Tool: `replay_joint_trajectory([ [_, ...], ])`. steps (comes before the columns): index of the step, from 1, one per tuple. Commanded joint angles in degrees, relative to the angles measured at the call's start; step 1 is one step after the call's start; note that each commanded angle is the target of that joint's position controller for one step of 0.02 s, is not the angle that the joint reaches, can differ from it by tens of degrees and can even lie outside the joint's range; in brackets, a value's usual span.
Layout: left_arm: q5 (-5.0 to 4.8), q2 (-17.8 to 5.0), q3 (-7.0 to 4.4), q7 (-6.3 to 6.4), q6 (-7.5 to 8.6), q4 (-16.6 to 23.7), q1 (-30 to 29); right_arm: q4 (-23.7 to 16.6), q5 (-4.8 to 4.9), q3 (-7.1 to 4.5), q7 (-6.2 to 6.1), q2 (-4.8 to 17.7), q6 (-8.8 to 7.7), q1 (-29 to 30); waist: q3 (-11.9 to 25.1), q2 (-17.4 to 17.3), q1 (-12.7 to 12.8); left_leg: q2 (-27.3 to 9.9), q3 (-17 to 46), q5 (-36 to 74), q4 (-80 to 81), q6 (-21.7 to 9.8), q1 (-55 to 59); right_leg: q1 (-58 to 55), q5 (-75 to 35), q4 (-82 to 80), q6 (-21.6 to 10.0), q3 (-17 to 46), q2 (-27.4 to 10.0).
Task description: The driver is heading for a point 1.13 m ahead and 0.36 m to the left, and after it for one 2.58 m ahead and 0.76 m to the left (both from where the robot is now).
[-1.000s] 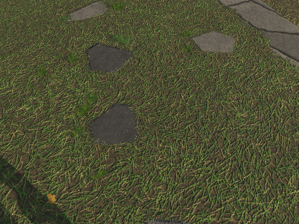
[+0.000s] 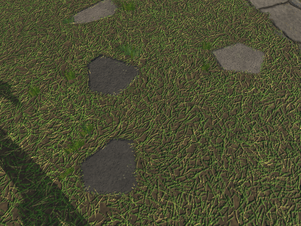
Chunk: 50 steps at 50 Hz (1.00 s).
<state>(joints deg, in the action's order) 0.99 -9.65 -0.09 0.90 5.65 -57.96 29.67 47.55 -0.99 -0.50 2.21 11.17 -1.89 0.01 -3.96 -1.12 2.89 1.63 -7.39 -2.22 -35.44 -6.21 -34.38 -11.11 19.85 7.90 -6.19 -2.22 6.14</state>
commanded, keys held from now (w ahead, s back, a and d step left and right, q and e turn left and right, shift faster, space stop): w+q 0.54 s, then q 0.44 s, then no key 0.02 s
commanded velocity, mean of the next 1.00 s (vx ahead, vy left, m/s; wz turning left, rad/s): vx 0.37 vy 0.00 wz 0.52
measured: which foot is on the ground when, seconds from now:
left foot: up 0.00-0.06, down 0.08-0.60, up 0.62-1.00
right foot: down 0.00-0.08, up 0.10-0.58, down 0.60-1.00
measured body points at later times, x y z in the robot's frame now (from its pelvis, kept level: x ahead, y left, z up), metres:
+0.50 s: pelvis +0.28 +0.01 +0.01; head +0.31 +0.03 +0.46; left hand +0.46 +0.27 -0.08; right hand +0.28 -0.26 -0.11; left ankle +0.16 +0.04 -0.73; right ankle +0.48 -0.11 -0.68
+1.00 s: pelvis +0.44 +0.02 +0.01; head +0.48 +0.04 +0.46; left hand +0.34 +0.28 -0.11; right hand +0.72 -0.10 -0.10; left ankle +0.45 +0.15 -0.69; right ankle +0.51 -0.06 -0.73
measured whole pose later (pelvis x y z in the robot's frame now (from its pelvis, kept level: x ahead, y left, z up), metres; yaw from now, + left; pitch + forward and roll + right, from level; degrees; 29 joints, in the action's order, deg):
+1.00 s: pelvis +0.44 +0.02 +0.01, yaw +34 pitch +0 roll -1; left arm 1.3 -15.3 -2.2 0.8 1.9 -46.4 16.5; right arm 41.5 -1.5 -3.0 3.0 15.2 3.0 -6.6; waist -4.5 -1.0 1.8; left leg -1.0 -1.2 -14.4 -46.0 -0.9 -29.7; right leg 12.1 12.4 24.5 -1.5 -12.3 -3.0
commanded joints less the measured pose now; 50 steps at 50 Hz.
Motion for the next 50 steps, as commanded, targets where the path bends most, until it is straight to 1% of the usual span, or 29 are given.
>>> replay_joint_trajectory([
  [1, 0.54, -9.42, -1.8, 1.58, 0.22, 1.03, 0.14, 0.39, 0.05, -1.91, -0.91, 6.53, -0.91, -7.76, 3.95, 6.43, -6.67, 4.81, -1.2, -4.36, 1.32, -3.53, 14.05, 3.14, -75.92, 17.23, 2.08, -0.94, -17.37],
  [2, 0.68, -10.7, -2.2, 1.77, -0.28, 1.16, -0.9, 3.12, 0.04, -2.61, -1.18, 7.62, -1.2, -15.29, 7.27, 6.68, -9.57, 5.4, -0.22, -5.01, 3.72, -4.89, 21.11, 4.31, -74.81, 27.01, 2.34, -1.23, -17.61],
  [3, 0.36, -11.9, -2.53, 1.61, -0.55, 1.87, -3.21, 5.49, -0.52, -3.49, -1.53, 9.04, -1.47, -22.98, 9.84, 5.69, -13.7, 2.91, 3.47, -4.84, 7.66, -7.17, 31.81, 11.87, -65.32, 39.95, 2.7, -2.61, -16.45],
  [4, 0.35, -9.89, -2.09, 1.25, -0.28, 4.03, -4.2, 6.3, -1.13, -4.99, -2.01, 13.5, -1.15, -29.41, 14.62, -1.77, -15.03, -10.48, 20.65, -7.5, 7.44, -11.94, 42.38, 23.93, -32.54, 61.4, 2.61, -5.19, -10.69],
  [5, -0.38, -6.45, -1.96, 0.1, -0.08, 5.89, -0.03, 5.76, -0.43, -5.35, -1.7, 14.83, -0.4, -25.88, 17.08, -11.49, -8.44, -22.0, 51.81, -7.9, 15.06, -22.42, 53.69, 47.13, 10.37, 79.02, 4.8, 0.8, 0.15],
  [6, 0.96, -9.41, -2.09, -0.17, 0.52, 7.23, -4.97, 5.26, 1.35, -5.39, -1.21, 13.17, -0.46, -20.54, 10.47, -2.22, -7.58, -19.66, 47.49, -16.32, 20.12, -20.71, 47.58, 53.14, 3.94, 76.46, 2.68, 6.97, -4.85],
  [7, 0.42, -10.85, -2.48, -0.66, 1.27, 8.89, -9.78, 4.25, 1.12, -4.85, -1.2, 10.5, -0.55, -16.88, 4.52, 0.33, -6.45, -18.34, 41.33, -16.04, 22.87, -18.5, 39.02, 52.54, -0.68, 72.62, 2.57, 6.74, -6.95],
  [8, 0.29, -10.47, -2.57, -0.76, 1.43, 9.25, -10.97, 4.42, 0.56, -4.21, -1.22, 7.85, -0.8, -15.32, 0.56, 4.7, -3.65, -16.05, 36.73, -9.92, 24.52, -15.81, 31.26, 49.41, -2.5, 67.67, 2.8, 6.34, -8.81],
  [9, 0.9, -9.85, -2.55, -0.75, 0.56, 9.71, -11.56, 4.44, 0.53, -3.8, -1.53, 6.94, -1.32, -15.12, -0.33, 5.83, -1.9, -13.32, 32.89, -4.3, 24.68, -13.87, 26.19, 46.1, -2.59, 64.17, 3.83, 6.43, -10.03],
  [11, 1.86, -7.51, -2.01, -1.1, -1.57, 10.16, -10.71, 4.87, 0.73, -3.64, -1.78, 7.77, -2.39, -16.25, 0.41, 4.14, -0.2, -10.21, 27.61, 2.61, 25.04, -12.27, 21.54, 42.31, -2.63, 58.85, 5.65, 5.18, -10.8],
  [13, 1.88, -7.01, -1.82, -1.26, -2.59, 11.93, -13.89, 5.28, 0.91, -4.08, -1.85, 9.91, -2.82, -18.46, 0.27, 2.21, -0.58, -8.1, 24.76, 5.74, 25.61, -11.4, 19.29, 42.77, -5.96, 53.67, 7.07, 3.5, -11.12],
  [16, 1.6, -7.74, -1.87, -1.46, -3.1, 15.64, -23.45, 5.82, 1.09, -4.05, -1.88, 9.96, -2.49, -23.11, -0.92, -0.26, -3.8, -6.2, 24.18, 8.87, 25.62, -7.81, 20.92, 46.69, -14.77, 44.3, 8.52, 2.08, -11.0],
  [19, 1.32, -7.97, -1.67, -1.84, -3.34, 17.78, -29.24, 6.11, 1.02, -4.1, -2.1, 10.16, -2.04, -27.7, 0.81, -1.84, -6.76, -5.69, 24.93, 13.07, 22.95, -5.0, 27.53, 49.39, -19.92, 38.63, 8.66, 2.24, -9.78],
  [24, 0.79, -8.3, -0.89, -2.25, -2.71, 21.65, -38.14, 5.8, 0.01, -4.25, -2.92, 10.78, -1.5, -31.95, 0.74, -3.39, -9.72, -6.95, 28.43, 19.03, 18.27, -5.95, 37.16, 51.9, -17.17, 30.31, 8.03, 2.42, -6.94],
  [26, 0.45, -9.0, -0.84, -2.23, -2.07, 22.44, -37.85, 5.07, -0.23, -4.55, -3.37, 11.57, -1.5, -30.81, 0.96, -4.2, -8.6, -7.91, 29.94, 21.08, 16.03, -5.52, 37.81, 47.53, -15.81, 25.8, 6.97, 3.27, -6.05],
  [27, 0.27, -9.74, -1.04, -2.06, -1.75, 21.98, -35.17, 4.37, -0.21, -4.73, -3.55, 12.17, -1.55, -28.66, 1.49, -4.6, -6.75, -7.86, 29.99, 22.96, 14.48, -4.53, 35.98, 41.9, -14.35, 23.08, 6.17, 3.46, -5.34],
  [28, 0.22, -11.0, -1.56, -1.51, -1.35, 20.42, -29.74, 3.75, -0.11, -4.89, -3.49, 12.67, -1.65, -26.29, 3.08, -4.56, -4.12, -6.2, 29.06, 30.18, 9.71, -2.7, 33.44, 33.29, -12.73, 20.44, 5.04, 3.19, -3.58],
  [29, 0.3, -12.57, -2.19, -0.79, -0.57, 18.26, -21.95, 3.48, 0.54, -4.96, -3.0, 12.87, -2.06, -24.78, 7.02, -2.89, -0.46, -3.13, 27.16, 33.86, 0.73, -0.75, 31.19, 22.44, -17.73, 16.13, 3.64, 3.07, -3.56],
  [30, 1.42, -15.42, -3.01, 0.21, 0.43, 16.92, -12.71, 2.03, 1.68, -4.59, -2.47, 11.16, -2.72, -23.62, 13.72, -1.3, 3.24, -0.47, 25.87, 22.28, -11.8, 0.86, 22.59, 6.91, -21.38, 16.94, 1.31, 9.33, -11.87],
  [31, 3.0, -20.85, -4.32, 0.67, 0.11, 17.04, -7.79, 0.4, 4.2, -3.27, -3.14, 4.17, -2.53, -30.39, 24.14, 12.48, 1.09, 7.37, 16.68, -23.32, -31.23, 3.25, 6.7, -11.75, -44.16, 21.38, -5.08, 28.68, -32.84],
  [32, 0.98, -18.58, -4.61, 0.25, -1.16, 17.64, -9.39, 0.44, 2.3, -4.35, -4.0, 11.03, -1.63, -32.82, 28.8, 11.99, -0.41, 6.04, 14.36, -33.16, -39.46, 3.05, 3.26, -8.41, -47.43, 19.98, -9.49, 38.44, -35.17],
  [33, 0.52, -13.37, -3.47, 0.15, -1.54, 18.49, -13.76, 1.35, 1.0, -5.03, -4.05, 12.14, -0.71, -29.55, 19.72, 5.58, -2.11, 2.95, 14.38, -27.82, -40.91, 3.58, 1.87, 0.44, -46.72, 17.99, -8.56, 30.46, -31.66],
  [34, 0.41, -9.53, -2.38, 0.08, -1.51, 18.46, -16.62, 0.78, 0.31, -4.94, -3.54, 11.17, -0.17, -25.68, 12.85, 2.87, -2.5, 1.41, 13.05, -24.66, -38.91, 4.44, 1.25, 7.26, -48.38, 16.18, -6.78, 22.17, -27.98],
  [35, 0.51, -8.24, -1.86, 0.15, -1.47, 18.14, -17.37, 0.3, 0.0, -5.01, -2.93, 10.09, 0.49, -23.98, 9.85, 4.17, -3.15, -0.13, 12.6, -23.03, -36.91, 5.04, 1.54, 11.54, -48.41, 14.19, -5.06, 16.68, -25.11],
  [36, 0.2, -8.32, -1.81, 0.36, -1.4, 17.48, -17.45, -0.05, -0.62, -4.94, -2.16, 9.03, 1.49, -23.49, 7.72, 6.8, -4.02, -0.93, 12.03, -22.09, -35.34, 5.76, 2.53, 15.53, -47.36, 12.21, -4.53, 12.87, -22.98],
  [38, 0.02, -9.47, -2.19, 0.14, -0.96, 16.53, -16.45, -0.63, -0.72, -4.77, -1.22, 7.6, 2.85, -23.8, 7.89, 7.99, -5.09, -0.19, 10.8, -20.33, -34.83, 6.22, 4.79, 19.05, -50.6, 10.8, -4.9, 8.76, -21.98],
  [41, 0.26, -10.7, -2.67, 0.18, -0.97, 16.21, -16.94, -3.05, -0.71, -4.56, -0.53, 7.32, 3.79, -20.16, 7.79, 7.92, -5.91, -0.96, 10.06, -17.1, -31.03, 6.46, 3.21, 20.95, -48.97, 9.27, -5.97, 4.45, -22.8],
  [46, 0.28, -12.28, -3.32, 0.3, -2.31, 15.94, -17.07, -7.1, -0.54, -3.19, 0.79, 6.28, 4.53, -12.61, 6.67, 8.98, -4.79, -2.98, 6.77, -9.12, -16.09, 5.8, 8.79, 24.83, -37.94, 8.8, -4.64, -2.8, -21.76],
  [50, 0.34, -15.22, -4.48, -0.05, -3.72, 15.4, -14.16, -9.89, -0.51, -3.15, 0.79, 7.68, 4.66, -8.01, 6.32, 9.61, -2.14, -1.88, 4.5, -14.34, -7.06, 4.72, 13.24, 23.27, -29.91, 12.01, -3.59, -2.89, -23.75],
])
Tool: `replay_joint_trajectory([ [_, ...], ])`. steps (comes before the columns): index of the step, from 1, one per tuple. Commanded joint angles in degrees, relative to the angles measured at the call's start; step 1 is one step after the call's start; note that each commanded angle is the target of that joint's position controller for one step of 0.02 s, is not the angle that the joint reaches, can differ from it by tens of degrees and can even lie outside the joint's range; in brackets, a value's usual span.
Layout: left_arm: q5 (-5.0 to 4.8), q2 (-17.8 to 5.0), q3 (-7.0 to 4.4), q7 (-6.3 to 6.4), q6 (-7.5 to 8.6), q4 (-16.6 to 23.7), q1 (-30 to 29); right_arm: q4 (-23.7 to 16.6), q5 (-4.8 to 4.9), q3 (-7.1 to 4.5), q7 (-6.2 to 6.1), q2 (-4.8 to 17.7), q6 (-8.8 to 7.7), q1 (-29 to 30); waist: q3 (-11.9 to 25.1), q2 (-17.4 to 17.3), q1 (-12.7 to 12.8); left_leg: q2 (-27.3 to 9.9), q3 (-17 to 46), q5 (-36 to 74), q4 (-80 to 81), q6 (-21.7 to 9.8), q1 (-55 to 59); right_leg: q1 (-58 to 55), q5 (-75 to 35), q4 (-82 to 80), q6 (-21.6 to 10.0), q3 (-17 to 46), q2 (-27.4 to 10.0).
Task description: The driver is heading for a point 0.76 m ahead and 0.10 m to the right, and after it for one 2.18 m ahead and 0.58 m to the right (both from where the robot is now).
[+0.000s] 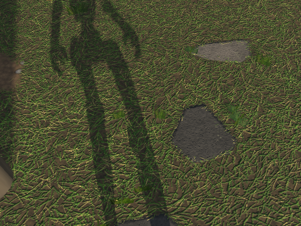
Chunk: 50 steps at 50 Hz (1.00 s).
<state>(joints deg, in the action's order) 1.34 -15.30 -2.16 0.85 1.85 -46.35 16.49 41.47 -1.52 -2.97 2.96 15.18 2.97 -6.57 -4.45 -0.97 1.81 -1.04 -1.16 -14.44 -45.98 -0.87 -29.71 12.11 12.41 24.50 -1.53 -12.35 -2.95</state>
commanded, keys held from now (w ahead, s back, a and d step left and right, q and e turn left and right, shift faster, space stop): no key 0.04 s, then w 0.96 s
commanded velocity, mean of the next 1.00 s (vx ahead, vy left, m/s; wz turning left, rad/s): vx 0.38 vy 0.00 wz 0.13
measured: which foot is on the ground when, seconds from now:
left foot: up 0.00-0.06, down 0.08-0.62, up 0.64-1.00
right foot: down 0.00-0.08, up 0.10-0.58, down 0.60-1.00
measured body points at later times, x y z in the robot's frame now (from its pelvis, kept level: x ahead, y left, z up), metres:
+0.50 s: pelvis +0.12 +0.02 +0.01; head +0.12 +0.02 +0.46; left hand +0.23 +0.29 -0.11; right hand +0.15 -0.24 -0.13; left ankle +0.05 +0.11 -0.74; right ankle +0.21 -0.10 -0.71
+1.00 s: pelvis +0.36 +0.00 +0.00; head +0.39 -0.01 +0.45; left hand +0.28 +0.23 -0.14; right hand +0.56 -0.21 -0.12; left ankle +0.52 +0.13 -0.70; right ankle +0.24 -0.09 -0.74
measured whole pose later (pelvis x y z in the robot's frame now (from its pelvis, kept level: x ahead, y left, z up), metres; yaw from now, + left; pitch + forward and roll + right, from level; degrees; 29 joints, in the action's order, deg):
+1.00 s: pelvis +0.36 +0.00 +0.00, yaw +5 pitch +1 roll -1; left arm 0.5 -10.8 -1.4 -0.5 4.9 -55.0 27.1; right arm 46.9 -1.8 -1.0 2.6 12.9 -1.8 -3.7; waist -2.6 -2.5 2.9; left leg -3.7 -3.5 -1.3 -38.4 -2.4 -36.0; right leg -5.3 16.0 9.3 -3.9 -3.5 4.5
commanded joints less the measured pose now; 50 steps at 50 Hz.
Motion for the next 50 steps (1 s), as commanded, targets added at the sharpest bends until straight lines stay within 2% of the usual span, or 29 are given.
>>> replay_joint_trajectory([
  [1, -0.06, -10.0, -2.61, -0.02, -0.39, 3.5, -0.14, -4.36, 0.08, -0.68, -0.09, 3.76, -0.38, -1.04, 6.56, 9.62, -0.61, 1.19, -1.76, -3.93, 6.18, -1.12, 9.43, -0.78, -20.48, -3.33, -8.04, 7.88, -15.11],
  [2, -0.24, -10.3, -2.76, 0.07, -0.93, 3.26, 0.1, -4.54, 0.05, -0.67, -0.26, 3.69, -0.78, -1.51, 6.45, 9.19, -0.8, 1.71, -1.85, -3.98, 10.59, -1.81, 11.47, -1.01, -17.84, -1.04, -7.34, 7.93, -14.95],
  [3, -0.29, -10.13, -2.81, 0.05, -1.47, 2.96, 0.77, -3.88, -0.21, -0.63, -0.51, 3.49, -1.42, -3.47, 7.53, 7.34, -1.47, 2.9, -2.5, -2.53, 16.64, -2.8, 15.97, 0.21, -9.51, 2.23, -5.82, 7.14, -13.95],
  [4, 0.49, -8.12, -2.35, -0.25, -1.91, 2.39, 3.77, -2.53, -0.68, -1.06, -1.0, 5.05, -2.21, -6.82, 9.42, 1.11, -1.95, 1.25, 1.71, -2.44, 22.19, -3.97, 22.92, 3.93, 1.87, 8.71, -3.51, 5.46, -11.67],
  [5, 0.68, -1.5, -0.39, -1.21, -2.11, 5.3, 4.4, -3.12, -1.22, -2.23, -1.75, 10.71, -2.71, -9.56, 11.69, -15.56, -2.33, -15.06, 23.86, -10.27, 29.19, -8.5, 31.87, 17.22, 22.26, 24.77, 0.46, 0.0, -4.69],
  [6, 1.36, -5.07, -1.0, -0.95, -2.81, 7.13, -0.09, -2.83, 0.16, -3.43, -2.26, 14.53, -2.53, -13.12, 8.42, -15.04, -6.55, -22.04, 36.37, -15.56, 34.93, -16.06, 27.6, 26.46, 26.75, 32.89, 1.01, 5.52, 1.62],
  [7, 1.2, -7.28, -1.81, -1.21, -3.11, 7.36, -3.46, -1.33, 0.4, -2.45, -2.57, 10.95, -2.33, -14.14, 4.88, -9.22, -6.72, -19.11, 31.92, -18.75, 35.61, -16.12, 25.47, 27.29, 20.68, 34.92, 0.71, 10.7, -1.07],
  [8, 0.32, -6.51, -1.74, -1.89, -2.69, 7.18, -3.83, -0.73, 0.37, -1.34, -2.71, 7.84, -2.37, -11.75, 1.81, -8.9, -4.66, -15.93, 27.22, -19.81, 37.31, -14.16, 22.19, 26.52, 15.07, 32.88, 0.54, 11.48, -1.65],
  [9, 0.24, -6.23, -1.8, -2.35, -2.07, 6.01, -2.53, -1.07, 0.34, -0.92, -2.83, 6.59, -2.68, -8.63, 1.28, -8.59, -2.7, -12.62, 23.36, -16.92, 38.56, -11.84, 21.53, 24.6, 10.91, 30.59, 0.66, 11.72, -2.1],
  [10, 0.98, -6.27, -1.95, -2.68, -1.76, 4.34, -0.44, -1.23, 0.52, -0.65, -3.08, 5.69, -3.37, -7.35, 1.94, -8.38, -1.92, -10.51, 19.9, -10.9, 38.7, -11.08, 21.78, 22.5, 7.59, 30.9, 0.91, 10.86, -1.88],
  [11, 1.29, -6.07, -2.01, -2.9, -1.64, 2.92, 1.27, -1.04, 0.53, -0.36, -2.98, 4.93, -4.11, -7.31, 3.59, -6.57, -1.36, -9.39, 17.33, -5.11, 38.37, -10.9, 22.52, 20.65, 5.35, 31.64, 1.01, 10.59, -1.58],
  [12, 1.19, -5.61, -2.04, -3.06, -1.58, 2.51, 1.5, -0.57, 0.63, -0.34, -2.79, 4.93, -4.8, -8.07, 4.51, -4.7, -1.12, -9.19, 16.06, -2.12, 38.2, -11.03, 23.27, 20.14, 4.09, 31.46, 1.12, 10.61, -1.44],
  [14, 0.83, -4.67, -1.96, -3.22, -1.55, 2.68, -0.51, 0.65, 0.74, -0.62, -2.54, 5.51, -5.75, -10.12, 3.96, -3.46, -1.6, -9.31, 15.32, -2.02, 39.0, -11.54, 24.62, 21.56, 2.22, 29.27, 1.53, 10.79, -1.52],
  [19, 0.63, -3.5, -1.69, -3.11, -1.21, 4.16, -6.5, 3.29, 0.69, -1.18, -2.65, 6.46, -6.52, -14.54, 1.43, -4.18, -3.92, -10.95, 15.71, -6.13, 40.97, -12.84, 26.24, 24.01, -0.4, 20.06, 2.41, 10.92, -1.65],
  [25, 0.33, -2.93, -1.34, -2.88, -0.16, 6.06, -10.91, 5.95, 0.4, -1.67, -2.63, 7.48, -7.31, -17.11, -0.44, -3.79, -5.2, -11.88, 14.87, -5.36, 38.59, -13.07, 24.54, 18.84, 1.28, 11.14, 0.88, 10.08, -0.7],
  [27, 0.24, -3.14, -1.43, -2.68, 0.31, 6.23, -9.7, 6.4, 0.44, -1.87, -2.55, 8.14, -7.46, -16.26, -0.43, -3.61, -3.97, -12.03, 14.55, -3.23, 36.4, -12.35, 22.3, 13.11, 1.96, 8.22, -0.36, 9.26, 0.22],
  [29, 0.5, -3.31, -1.81, -2.02, 1.12, 3.82, -2.15, 6.78, 0.75, -1.79, -2.56, 8.04, -7.43, -14.67, 1.25, -1.35, 0.27, -9.51, 11.6, 3.0, 29.03, -10.18, 16.86, -0.5, 0.38, 1.92, -1.37, 7.73, 2.67],
  [30, 0.79, -5.64, -2.73, -1.25, 1.87, 1.26, 5.68, 6.68, 0.45, -1.05, -2.55, 5.99, -7.7, -14.31, 5.14, 2.52, 3.46, -5.92, 7.98, 8.11, 18.38, -8.46, 12.34, -11.69, 2.66, -0.15, -2.5, 11.69, 0.58],
  [31, 1.81, -12.36, -4.17, -0.63, 2.57, 0.6, 13.53, 4.2, 1.47, 0.41, -2.27, 1.22, -8.03, -13.41, 10.38, 14.6, 6.47, 1.35, 0.42, 0.72, -1.66, -5.0, 0.86, -22.54, 17.63, -8.96, -7.11, 32.54, -14.29],
  [32, 0.62, -15.09, -4.9, -1.02, 2.18, -0.73, 15.17, 3.72, 0.43, -0.32, -2.4, 3.69, -7.93, -13.78, 8.65, 17.97, 4.85, 6.15, 0.65, -14.74, -12.51, -4.74, -10.24, -22.68, 23.31, -15.85, -11.01, 50.75, -20.77],
  [33, 0.17, -10.63, -3.74, -1.41, 1.78, 0.47, 9.75, 4.82, -0.51, -0.89, -2.28, 5.76, -7.52, -14.12, 4.33, 8.62, 1.64, 1.52, 4.9, -11.37, -18.09, -5.69, -11.48, -17.71, 25.06, -14.65, -11.1, 45.77, -19.18],
  [34, -0.08, -7.16, -2.84, -1.81, 1.86, 1.54, 5.19, 5.42, -0.31, -0.76, -1.58, 5.17, -7.51, -13.23, 1.92, 4.7, -0.07, -0.63, 5.02, -6.38, -18.13, -5.76, -10.46, -13.01, 20.71, -14.71, -10.19, 39.69, -16.42],
  [35, -0.1, -5.3, -2.26, -1.93, 2.09, 1.87, 2.79, 5.62, -0.01, -0.67, -1.17, 4.4, -7.36, -12.68, 1.12, 4.19, -1.37, -2.26, 4.32, -3.08, -16.3, -5.33, -8.88, -10.3, 14.44, -15.83, -8.62, 33.88, -13.58],
  [36, -0.3, -4.03, -1.77, -1.84, 2.53, 1.57, 2.3, 5.87, -0.5, -0.58, -0.93, 4.02, -6.88, -12.37, 0.93, 5.3, -1.94, -3.23, 3.58, -0.97, -14.98, -4.52, -7.83, -9.17, 7.83, -16.57, -7.71, 29.58, -11.51],
  [37, -0.3, -3.6, -1.61, -1.75, 2.99, 1.05, 2.56, 6.57, -0.86, -0.34, -0.71, 3.45, -6.4, -12.66, 1.5, 5.88, -2.06, -3.31, 2.47, 1.11, -15.35, -3.72, -6.71, -8.76, 0.12, -16.7, -7.39, 25.86, -9.73],
  [39, -0.81, -3.88, -1.62, -1.71, 3.66, -0.8, 5.3, 6.24, -0.88, -0.15, -0.48, 2.77, -5.84, -10.94, 2.07, 5.63, -2.36, -3.56, 1.14, 3.68, -15.43, -2.48, -7.97, -9.74, -13.35, -16.09, -7.91, 21.83, -8.81],
  [41, -1.15, -3.81, -1.51, -1.67, 3.85, -2.43, 7.9, 5.15, -0.91, 0.08, -0.43, 2.3, -5.51, -6.91, 1.61, 4.85, -1.86, -4.02, -0.06, 6.1, -13.62, -1.32, -10.86, -11.0, -20.94, -16.16, -8.57, 19.04, -8.27],
  [46, -0.99, -3.41, -1.03, -1.38, 3.79, -5.31, 11.12, 1.72, -0.4, 1.42, -0.28, 0.26, -5.54, 5.07, -0.75, 5.37, 0.28, -2.77, -3.04, 13.48, 2.56, -0.38, -9.16, -10.71, -27.43, -16.61, -8.37, 14.36, -6.11],
  [50, -0.69, -4.6, -1.13, -0.77, 3.66, -7.54, 12.83, 0.54, -0.1, 1.57, -0.6, 0.99, -5.74, 9.37, -1.81, 5.41, 0.6, -1.05, -3.77, 13.93, 11.53, -2.63, -4.43, -14.38, -30.9, -15.98, -8.48, 14.36, -8.63],
])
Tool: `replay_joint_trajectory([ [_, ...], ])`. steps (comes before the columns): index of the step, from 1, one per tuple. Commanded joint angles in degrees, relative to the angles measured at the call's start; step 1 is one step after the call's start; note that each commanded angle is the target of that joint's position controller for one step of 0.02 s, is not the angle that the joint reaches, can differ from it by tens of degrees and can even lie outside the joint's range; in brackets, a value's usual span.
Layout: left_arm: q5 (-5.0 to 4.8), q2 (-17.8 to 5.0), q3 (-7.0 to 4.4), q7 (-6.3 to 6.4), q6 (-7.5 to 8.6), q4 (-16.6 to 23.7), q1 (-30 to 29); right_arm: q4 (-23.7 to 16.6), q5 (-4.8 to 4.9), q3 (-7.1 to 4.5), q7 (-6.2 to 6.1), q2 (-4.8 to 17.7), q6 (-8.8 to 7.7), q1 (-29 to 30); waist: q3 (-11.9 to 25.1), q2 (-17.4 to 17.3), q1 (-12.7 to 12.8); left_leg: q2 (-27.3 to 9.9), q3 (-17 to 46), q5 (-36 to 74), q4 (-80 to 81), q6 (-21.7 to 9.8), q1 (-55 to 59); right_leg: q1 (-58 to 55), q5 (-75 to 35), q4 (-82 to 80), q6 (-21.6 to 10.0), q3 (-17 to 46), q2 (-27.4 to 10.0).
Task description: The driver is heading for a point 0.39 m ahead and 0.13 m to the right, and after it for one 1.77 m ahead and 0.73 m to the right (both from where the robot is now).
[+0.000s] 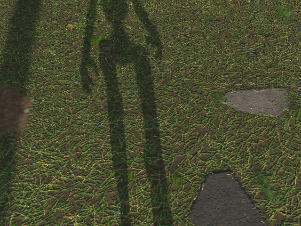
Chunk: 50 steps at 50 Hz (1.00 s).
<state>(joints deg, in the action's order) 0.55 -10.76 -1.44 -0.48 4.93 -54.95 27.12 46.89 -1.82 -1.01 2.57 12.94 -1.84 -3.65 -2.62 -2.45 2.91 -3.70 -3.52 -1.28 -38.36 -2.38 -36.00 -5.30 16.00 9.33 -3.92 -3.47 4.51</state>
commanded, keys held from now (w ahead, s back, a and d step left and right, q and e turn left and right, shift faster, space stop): w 0.02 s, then w+e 0.36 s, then e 0.62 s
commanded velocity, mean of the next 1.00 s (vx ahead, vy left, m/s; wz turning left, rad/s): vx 0.30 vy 0.00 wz -0.44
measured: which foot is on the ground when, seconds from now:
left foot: up 0.00-0.08, down 0.10-0.64, up 0.66-1.00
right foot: down 0.00-0.10, up 0.12-0.62, down 0.64-1.00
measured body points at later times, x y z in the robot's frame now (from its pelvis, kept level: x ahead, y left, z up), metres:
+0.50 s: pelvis +0.26 +0.03 +0.00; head +0.29 +0.03 +0.45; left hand +0.44 +0.24 -0.13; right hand +0.20 -0.21 -0.14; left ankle +0.20 +0.09 -0.74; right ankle +0.39 -0.13 -0.68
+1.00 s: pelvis +0.38 -0.01 +0.00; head +0.40 -0.05 +0.45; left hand +0.57 +0.21 -0.12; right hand +0.38 -0.30 -0.14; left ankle +0.49 +0.14 -0.68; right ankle +0.42 -0.08 -0.74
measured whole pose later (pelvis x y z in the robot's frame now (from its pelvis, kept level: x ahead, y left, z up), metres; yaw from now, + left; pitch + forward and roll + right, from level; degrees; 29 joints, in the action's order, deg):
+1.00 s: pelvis +0.38 -0.01 +0.00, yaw -29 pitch +2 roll +1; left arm 0.8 -15.3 -4.8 0.3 -1.5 -47.4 14.1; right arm 46.1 -1.6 -3.1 -2.0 14.2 2.8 -7.7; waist -3.2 -1.1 2.7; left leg -2.6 4.8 -19.3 -55.1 3.5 -31.0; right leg 19.1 4.8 23.2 -7.0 5.0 8.6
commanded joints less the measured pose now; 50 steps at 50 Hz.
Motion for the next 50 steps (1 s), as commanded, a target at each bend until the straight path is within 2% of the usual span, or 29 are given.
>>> replay_joint_trajectory([
  [1, 0.19, -9.36, -1.88, 0.74, 0.48, 0.64, 1.88, -4.83, 0.18, -0.55, -0.41, 3.66, -1.04, 6.11, -3.56, 6.79, -1.1, 2.05, -1.32, -0.51, 5.05, -2.06, 3.13, 1.53, -37.47, 0.44, -5.97, 5.42, -16.87],
  [3, 0.43, -10.12, -1.96, 1.11, 0.21, 0.18, 0.42, -3.43, 0.08, -1.25, -1.1, 5.0, -1.5, 1.37, -1.02, 7.03, -3.84, 4.43, -1.19, -5.03, 6.78, -3.86, 10.38, -0.19, -50.72, 7.8, -4.98, 5.86, -17.16],
  [4, 0.59, -10.72, -2.08, 1.12, -0.06, 0.1, -0.45, -1.23, 0.05, -1.88, -1.63, 6.16, -1.95, -5.27, 2.62, 6.7, -6.59, 6.08, -1.41, -6.4, 8.85, -4.91, 17.85, -0.04, -54.89, 15.68, -4.36, 5.73, -16.25],
  [5, 0.33, -10.65, -1.97, 1.01, -0.27, 0.32, -1.2, 1.79, -0.55, -2.73, -2.29, 7.89, -2.66, -14.83, 8.0, 4.91, -10.61, 4.59, 0.15, -4.57, 11.53, -6.42, 31.3, 5.83, -48.71, 27.24, -3.48, 4.43, -13.91],
  [6, -0.05, -8.03, -1.23, 0.8, -0.23, 2.22, -0.22, 2.98, -2.0, -4.03, -3.19, 12.95, -3.06, -24.11, 16.15, -1.9, -12.62, -9.68, 15.11, -11.28, 12.08, -8.76, 45.85, 17.36, -26.19, 44.77, -2.88, 2.28, -10.06],
  [7, -2.1, -2.25, -0.3, 0.66, -0.71, 2.06, 8.26, 2.67, -2.04, -4.84, -2.9, 16.16, -2.61, -22.97, 21.88, -13.19, -7.62, -23.6, 40.87, -16.09, 19.33, -15.54, 56.56, 36.15, 15.92, 63.01, -1.31, 2.16, -0.38],
  [8, -0.39, -9.28, -2.01, 1.12, -1.31, 1.31, 2.72, 1.75, 0.07, -4.2, -2.55, 11.7, -2.1, -18.16, 15.28, -1.85, -7.69, -20.12, 38.95, -22.18, 22.4, -13.1, 48.91, 39.68, 11.07, 65.07, -2.29, 7.45, -4.08],
  [9, -0.42, -9.02, -2.31, 0.68, -1.13, 2.54, -1.82, 1.19, 0.43, -3.12, -2.46, 8.06, -2.32, -12.63, 6.99, -0.34, -5.77, -17.71, 29.23, -21.06, 24.81, -11.09, 39.9, 39.55, 5.1, 62.56, -2.43, 7.63, -6.28],
  [10, -0.39, -7.44, -2.06, 0.41, -1.17, 2.61, -3.35, 1.33, 0.34, -2.61, -2.28, 5.87, -2.81, -10.32, 3.26, 0.45, -4.52, -15.2, 22.72, -15.16, 27.26, -9.39, 33.78, 37.69, 1.98, 60.1, -2.19, 7.21, -8.09],
  [12, 1.02, -6.1, -2.15, -0.42, -2.71, 1.96, -2.53, 2.46, 0.74, -2.1, -2.8, 4.1, -3.66, -10.06, 1.15, -1.6, -2.13, -11.68, 13.42, -8.25, 29.34, -6.61, 27.5, 33.78, 0.12, 57.47, -1.12, 6.73, -9.67],
  [15, 1.12, -4.56, -2.24, -1.34, -4.29, 2.88, -5.14, 3.9, 1.36, -2.35, -2.97, 4.81, -5.14, -12.73, 0.31, -1.0, -1.15, -10.75, 6.7, -1.9, 31.16, -6.02, 26.99, 36.16, -3.25, 56.18, -0.13, 5.82, -10.33],
  [19, 0.94, -4.53, -2.26, -1.99, -4.8, 5.55, -13.2, 5.46, 1.07, -2.41, -3.19, 4.78, -5.17, -16.31, -2.04, -0.9, -2.16, -9.28, -0.09, 2.26, 32.2, -5.05, 29.35, 43.93, -11.62, 51.01, 0.98, 4.44, -11.06],
  [22, 0.96, -3.13, -1.5, -2.16, -4.31, 7.4, -18.07, 6.1, 1.25, -2.03, -3.69, 4.62, -4.89, -16.49, -3.53, -0.73, -2.07, -7.57, -6.99, 22.33, 28.07, -3.95, 28.83, 40.68, -16.07, 39.25, 1.64, 0.27, -9.08],
  [25, 1.25, -2.25, -0.75, -2.4, -4.22, 8.8, -22.11, 7.12, 1.37, -2.14, -4.4, 5.8, -4.28, -19.08, -2.2, -1.92, -3.86, -7.96, -10.16, 30.87, 23.69, -3.42, 32.44, 36.47, -18.22, 30.46, 0.66, -4.33, -6.58],
  [27, 1.76, -3.21, -0.94, -2.34, -4.15, 8.9, -20.81, 7.41, 1.29, -2.44, -4.97, 6.63, -3.51, -19.32, -0.58, -3.29, -3.29, -8.97, -10.85, 37.48, 18.41, -3.25, 35.84, 33.88, -14.8, 28.25, -0.82, -5.33, -4.72],
  [29, 2.18, -5.01, -1.66, -1.96, -3.85, 7.9, -15.69, 6.92, 1.37, -3.09, -5.67, 7.99, -2.64, -17.7, 2.31, -4.61, -1.05, -9.96, -10.87, 44.74, 9.58, -3.36, 37.48, 28.73, -8.82, 26.74, -3.09, -5.63, -2.1],
  [30, 2.35, -6.22, -2.26, -1.65, -3.33, 7.02, -11.82, 6.51, 1.39, -3.36, -5.74, 8.42, -2.1, -16.99, 4.77, -4.01, 0.44, -10.17, -10.52, 42.71, 1.85, -3.33, 37.51, 24.81, -7.94, 23.97, -4.47, -4.84, -1.03],
  [31, 2.71, -7.64, -3.06, -1.06, -2.45, 5.5, -6.38, 5.96, 1.78, -3.61, -5.46, 8.74, -1.59, -15.75, 7.86, -1.06, 3.45, -8.88, -10.9, 33.42, -10.09, -1.83, 35.1, 17.76, -14.4, 16.66, -6.0, -3.5, -0.56],
  [32, 2.65, -12.99, -4.51, -0.28, -1.78, 5.42, -4.01, 4.4, 1.77, -3.45, -5.13, 7.46, -1.57, -17.63, 11.96, 6.13, 3.49, -4.78, -10.9, 5.08, -26.16, 0.5, 23.66, 6.22, -38.46, 18.23, -8.79, 7.73, -10.6],
  [33, 1.18, -19.0, -6.23, 0.13, -2.87, 6.9, -6.35, 2.02, 2.37, -2.93, -4.8, 3.43, -0.95, -22.95, 18.31, 15.6, -1.23, 6.86, -5.67, -36.86, -46.16, 3.55, 5.75, -7.27, -70.26, 20.38, -21.17, 31.63, -26.75],
  [34, -1.21, -18.35, -6.41, 0.26, -4.0, 8.08, -5.55, 1.95, 0.85, -2.86, -4.53, 5.54, -0.51, -20.81, 22.19, 6.64, 1.2, 4.03, 4.38, -33.51, -46.77, 3.75, 3.27, -4.77, -59.65, 15.94, -23.45, 31.94, -26.9],
  [35, -1.13, -14.91, -5.62, 0.78, -4.69, 8.89, -10.12, 1.08, 1.07, -2.81, -4.37, 5.18, -0.4, -16.54, 14.23, 4.08, 0.35, 2.1, 4.93, -29.14, -45.22, 3.85, 1.23, 2.72, -45.59, 12.71, -21.91, 27.87, -24.87],
  [36, -0.99, -11.17, -4.52, 1.06, -5.15, 9.09, -13.45, 0.86, 0.86, -2.94, -4.44, 5.28, -0.37, -13.89, 6.63, 1.29, -1.41, 0.38, 4.97, -25.8, -39.18, 3.99, 1.37, 11.15, -37.76, 9.54, -18.17, 24.13, -21.11],
  [37, -1.02, -9.35, -4.0, 1.31, -5.29, 9.01, -14.54, 0.0, 0.12, -3.19, -4.53, 5.82, 0.22, -12.38, 4.14, 1.71, -2.66, -0.59, 5.49, -23.75, -34.23, 4.2, 2.75, 15.14, -34.75, 8.46, -15.22, 21.52, -17.75],
  [38, -0.76, -8.64, -3.81, 1.39, -5.26, 9.18, -15.15, 0.27, -0.52, -3.21, -4.54, 5.49, 1.24, -13.63, 4.27, 2.53, -3.6, -0.42, 5.28, -22.09, -31.74, 4.44, 5.52, 17.85, -33.38, 7.87, -13.61, 19.35, -15.57],
  [40, 0.04, -10.2, -4.16, 0.9, -4.64, 9.31, -14.64, 0.3, -0.4, -2.97, -4.49, 4.21, 2.72, -14.83, 6.6, 3.02, -4.25, 0.77, 4.89, -20.36, -29.24, 4.75, 7.79, 19.06, -34.64, 8.2, -12.1, 18.15, -13.56],
  [42, 0.18, -11.96, -4.7, 0.65, -4.45, 9.67, -14.26, -0.41, -0.05, -2.95, -4.45, 4.15, 3.3, -13.8, 7.88, 3.99, -4.08, 0.98, 5.33, -18.88, -26.29, 5.13, 7.23, 18.96, -30.38, 7.93, -10.85, 18.62, -12.56],
  [47, 0.16, -13.0, -5.19, 0.94, -5.77, 10.46, -12.43, -3.21, 0.1, -3.37, -4.71, 5.99, 4.36, -6.92, 6.64, 7.69, -1.42, 1.35, 7.1, -17.37, -19.25, 6.1, 3.06, 17.35, -6.93, 5.35, -8.24, 24.75, -11.24],
  [50, 0.4, -13.4, -5.46, 0.99, -6.26, 10.74, -11.28, -4.3, 0.46, -3.3, -4.91, 6.29, 4.25, -4.55, 5.53, 8.46, -0.33, 2.23, 7.97, -18.37, -15.08, 5.9, 2.47, 15.9, -0.37, 4.81, -8.22, 28.77, -11.49],
])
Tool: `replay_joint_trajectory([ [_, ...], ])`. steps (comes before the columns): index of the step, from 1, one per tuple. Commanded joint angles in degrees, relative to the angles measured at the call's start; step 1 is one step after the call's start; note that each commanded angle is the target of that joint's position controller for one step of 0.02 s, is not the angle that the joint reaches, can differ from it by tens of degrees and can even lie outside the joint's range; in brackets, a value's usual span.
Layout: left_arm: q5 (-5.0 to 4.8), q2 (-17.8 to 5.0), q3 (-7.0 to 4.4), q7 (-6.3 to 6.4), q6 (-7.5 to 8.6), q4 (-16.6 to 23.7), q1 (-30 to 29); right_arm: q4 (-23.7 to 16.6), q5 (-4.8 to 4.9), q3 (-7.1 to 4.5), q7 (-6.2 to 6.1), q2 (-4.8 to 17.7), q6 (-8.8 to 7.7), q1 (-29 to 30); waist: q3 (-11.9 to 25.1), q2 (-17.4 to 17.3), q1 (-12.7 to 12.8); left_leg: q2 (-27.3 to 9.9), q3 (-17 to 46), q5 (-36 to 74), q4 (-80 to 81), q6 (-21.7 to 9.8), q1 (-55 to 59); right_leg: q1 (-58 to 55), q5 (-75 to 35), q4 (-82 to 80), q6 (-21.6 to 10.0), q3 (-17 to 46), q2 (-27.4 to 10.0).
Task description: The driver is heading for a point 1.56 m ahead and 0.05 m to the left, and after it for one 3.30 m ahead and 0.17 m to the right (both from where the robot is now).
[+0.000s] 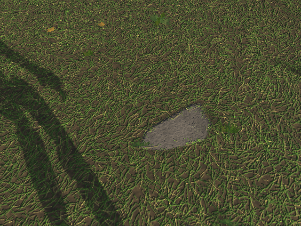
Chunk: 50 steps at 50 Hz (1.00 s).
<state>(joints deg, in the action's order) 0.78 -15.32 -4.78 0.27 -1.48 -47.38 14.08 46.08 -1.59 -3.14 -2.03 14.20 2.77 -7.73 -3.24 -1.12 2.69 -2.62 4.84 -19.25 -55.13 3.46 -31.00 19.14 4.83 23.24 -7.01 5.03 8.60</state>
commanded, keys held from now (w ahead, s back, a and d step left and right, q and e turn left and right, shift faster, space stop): e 0.14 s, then no key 0.86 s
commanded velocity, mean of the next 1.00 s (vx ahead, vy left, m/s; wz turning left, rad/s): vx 0.01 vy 0.00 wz -0.22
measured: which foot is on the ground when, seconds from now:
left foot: up 0.00-0.22, down 0.24-1.00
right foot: down 0.00-0.24, up 0.26-0.58, down 0.60-1.00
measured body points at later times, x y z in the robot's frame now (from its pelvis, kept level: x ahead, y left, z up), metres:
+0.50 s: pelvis +0.02 +0.06 +0.01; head +0.04 +0.09 +0.46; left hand +0.17 +0.31 -0.14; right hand +0.06 -0.21 -0.10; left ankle +0.03 +0.15 -0.74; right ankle -0.05 -0.07 -0.70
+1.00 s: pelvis -0.01 +0.04 +0.01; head -0.01 +0.04 +0.46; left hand +0.08 +0.29 -0.14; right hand -0.03 -0.21 -0.14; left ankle +0.03 +0.15 -0.74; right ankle -0.05 -0.06 -0.74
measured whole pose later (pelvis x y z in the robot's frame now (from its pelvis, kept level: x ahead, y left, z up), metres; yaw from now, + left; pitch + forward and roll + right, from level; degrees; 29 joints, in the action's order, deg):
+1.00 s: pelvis -0.01 +0.04 +0.01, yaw -11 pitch -2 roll +0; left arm 0.7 -13.2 0.3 1.8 -0.5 -62.9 11.7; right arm 59.9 -0.6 -0.3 -1.5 12.3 0.0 -14.7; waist -1.3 0.0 -0.9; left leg 1.6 1.9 -9.9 -21.2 -0.8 -9.6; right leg 6.0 13.5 21.4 -1.6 4.4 2.8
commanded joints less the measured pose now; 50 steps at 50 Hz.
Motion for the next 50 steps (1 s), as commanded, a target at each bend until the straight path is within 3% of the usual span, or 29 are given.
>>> replay_joint_trajectory([
  [1, 0.28, -8.93, -2.2, 0.22, 0.09, 3.24, 2.02, -3.76, 0.35, -1.09, -0.39, 5.06, -0.51, -0.08, 6.0, 7.27, 0.08, 1.56, -0.18, -0.94, 3.03, -0.21, -2.15, -8.94, 10.88, -8.87, -5.23, 21.27, -15.67],
  [7, 0.72, -9.49, -2.55, -0.3, -0.37, 3.99, 0.93, -4.83, 1.54, -0.51, -0.75, 5.46, -1.82, -1.01, 6.6, 8.16, -0.45, 5.28, 0.01, -4.87, 12.96, -2.78, 6.25, -8.66, 1.89, -6.2, -5.22, 26.04, -15.18],
  [9, 0.82, -9.37, -2.37, -0.41, -0.66, 3.9, -0.6, -4.31, 1.55, -0.49, -0.85, 5.44, -2.33, -4.5, 7.11, 8.2, -2.09, 6.06, -0.93, -5.06, 19.25, -3.96, 12.22, -7.73, -1.73, -5.02, -4.29, 26.4, -14.43],
  [11, -0.05, -8.47, -1.93, -0.18, -0.97, 3.97, -2.26, -3.17, 1.27, -0.43, -1.18, 5.4, -2.98, -9.32, 6.89, 7.01, -4.85, 5.35, -1.59, 3.05, 34.1, -5.49, 22.0, -3.07, 2.67, -2.7, -0.74, 24.51, -11.69],
  [12, -0.38, -6.2, -1.12, 0.02, -0.81, 3.95, -0.25, -3.62, 0.42, -0.98, -1.72, 8.5, -3.29, -7.96, 6.52, 0.82, -3.26, -1.64, 6.03, 0.77, 41.13, -7.28, 25.11, 1.31, 11.73, 2.67, 2.54, 20.13, -7.08],
  [13, -1.03, -3.91, -0.53, 0.23, -0.55, 5.05, 0.63, -5.91, -0.45, -1.78, -1.7, 13.94, -3.26, -4.02, 5.67, -11.58, -1.79, -16.07, 22.74, 3.17, 45.56, -12.77, 25.79, 9.33, 22.05, 13.79, 5.38, 7.89, 2.52],
  [14, 1.09, -8.4, -1.49, 0.45, -0.39, 4.26, -0.94, -5.92, -0.74, -1.69, -1.19, 12.74, -3.14, -2.62, 3.57, -9.17, -2.7, -18.94, 23.11, 12.6, 43.68, -17.47, 18.12, 8.58, 27.1, 24.77, 5.9, 3.99, 1.9],
  [15, 1.24, -8.45, -1.52, 0.15, -0.3, 3.61, -0.74, -5.98, -0.2, -0.63, -0.77, 8.93, -3.4, -1.73, 3.37, -5.57, -1.32, -16.44, 19.57, 17.66, 42.15, -17.68, 16.13, 5.9, 24.74, 29.57, 6.28, 5.14, 0.08],
  [16, 0.88, -7.59, -1.29, -0.16, -0.41, 2.46, 0.08, -5.84, 0.33, 0.04, -0.45, 6.46, -3.63, 0.35, 2.29, -3.57, 0.05, -12.35, 13.81, 20.12, 41.01, -15.69, 15.68, 4.85, 21.14, 31.79, 6.86, 5.21, -0.66],
  [17, 0.86, -7.01, -1.02, -0.39, -0.72, 1.67, 0.7, -5.91, 0.44, 0.23, -0.38, 6.11, -3.85, 0.88, 2.92, -4.88, 0.22, -9.4, 10.17, 23.06, 39.92, -14.15, 17.71, 4.86, 18.95, 33.61, 7.41, 4.91, -0.46],
  [18, 0.9, -6.65, -0.75, -0.61, -1.04, 0.9, 1.33, -5.73, 0.54, 0.38, -0.45, 5.98, -4.07, 0.22, 3.43, -6.52, -0.21, -8.25, 8.21, 28.96, 38.75, -14.02, 19.92, 5.34, 18.74, 34.9, 8.09, 4.48, -0.28],
  [20, 0.49, -5.85, -0.07, -0.53, -1.46, 0.31, -0.17, -4.5, 0.67, 0.6, -0.25, 5.97, -4.39, -2.78, 4.36, -6.09, -1.56, -7.8, 6.41, 37.3, 36.78, -14.34, 23.93, 5.32, 19.12, 32.43, 9.38, 3.68, -0.97],
  [25, -0.56, -3.96, 1.81, 0.39, -1.94, -1.13, -4.57, -1.04, 0.34, 0.51, 0.02, 7.83, -4.08, -7.68, 5.31, -8.9, -4.49, -6.88, 6.32, 40.1, 33.52, -13.42, 28.53, -1.73, 21.15, 12.88, 9.44, -2.19, -4.2],
  [27, -0.94, -4.08, 2.05, 0.93, -1.76, -2.53, -3.63, 0.17, 0.32, 0.38, 0.2, 8.23, -3.76, -8.17, 5.24, -8.77, -3.79, -6.63, 6.98, 41.48, 32.2, -12.54, 28.01, -5.78, 15.3, 3.61, 8.37, -3.35, -4.55],
  [29, -0.24, -4.97, 2.17, 1.51, -0.97, -4.27, -2.1, 0.84, 0.63, 0.66, 0.3, 7.31, -4.06, -7.82, 6.1, -6.12, -2.48, -6.26, 7.41, 36.36, 31.98, -9.26, 23.13, -15.38, 1.35, -6.76, 6.88, 0.63, -8.03],
  [30, 0.62, -7.38, 1.91, 1.78, -0.41, -4.5, -2.23, 0.46, 0.85, 0.99, 0.58, 6.3, -4.61, -8.27, 8.17, -2.7, -3.28, -5.23, 6.69, 28.47, 32.23, -7.51, 18.6, -21.44, -5.74, -4.56, 5.76, 5.28, -12.63],
  [31, 0.87, -9.19, 1.76, 1.79, -0.06, -4.92, -3.51, 0.73, 1.08, 0.92, 0.86, 5.7, -4.89, -10.02, 7.15, 2.37, -5.55, -1.97, 3.77, 18.48, 34.05, -6.8, 15.39, -22.67, -15.28, -1.22, 4.01, 7.59, -16.47],
  [32, -0.35, -6.72, 2.36, 1.32, 0.18, -5.88, -5.21, 2.44, 1.34, 1.44, 0.59, 3.98, -4.47, -9.46, 5.65, 5.51, -4.65, -0.13, 1.94, 12.66, 37.52, -6.53, 19.13, -16.66, -10.77, -0.97, 2.63, 6.06, -15.67],
  [33, -0.31, -5.45, 2.65, 1.07, 0.45, -6.18, -5.6, 3.02, 1.04, 1.08, 0.32, 5.44, -4.09, -7.33, 3.21, 4.8, -3.36, 0.21, 1.86, 12.78, 36.73, -6.25, 20.13, -14.1, -5.09, -2.25, 3.26, 5.6, -13.77],
  [35, 0.13, -5.42, 3.0, 1.34, 0.75, -8.19, -4.16, 3.82, 0.96, 0.82, 0.49, 5.84, -3.66, -6.13, 2.47, 4.69, -3.05, -0.52, 1.9, 16.26, 35.8, -6.46, 22.51, -11.73, -3.08, -3.95, 3.73, 5.21, -12.92],
  [38, -0.08, -5.16, 3.24, 1.64, 1.03, -9.97, -3.74, 6.34, 1.03, 1.26, 0.58, 4.27, -3.52, -7.67, 1.83, 3.26, -3.52, -0.84, 2.02, 15.44, 36.26, -6.16, 22.94, -10.83, -0.37, -4.74, 3.76, 5.03, -12.63],
  [50, -0.06, -4.17, 4.22, 1.74, 1.53, -14.43, -1.91, 13.26, 1.03, 2.12, 0.33, 3.16, -3.21, -8.44, 0.21, 1.43, -3.7, -0.9, 2.12, 11.71, 36.72, -5.5, 23.08, -7.32, 5.92, -7.32, 3.3, 5.36, -12.31],
])
Keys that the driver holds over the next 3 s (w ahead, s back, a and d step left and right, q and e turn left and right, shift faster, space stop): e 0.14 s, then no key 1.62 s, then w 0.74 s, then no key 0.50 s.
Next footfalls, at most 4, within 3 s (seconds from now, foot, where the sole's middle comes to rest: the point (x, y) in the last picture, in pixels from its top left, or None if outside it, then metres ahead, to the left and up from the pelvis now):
0.24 left None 0.07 0.14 -0.77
0.60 right None -0.01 -0.06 -0.77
2.48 right None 0.41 -0.07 -0.77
2.96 left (158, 198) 0.57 0.06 -0.77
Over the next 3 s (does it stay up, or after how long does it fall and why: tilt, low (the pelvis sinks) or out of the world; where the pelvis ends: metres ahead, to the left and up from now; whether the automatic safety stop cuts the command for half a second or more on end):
stays up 0.45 -0.01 0.00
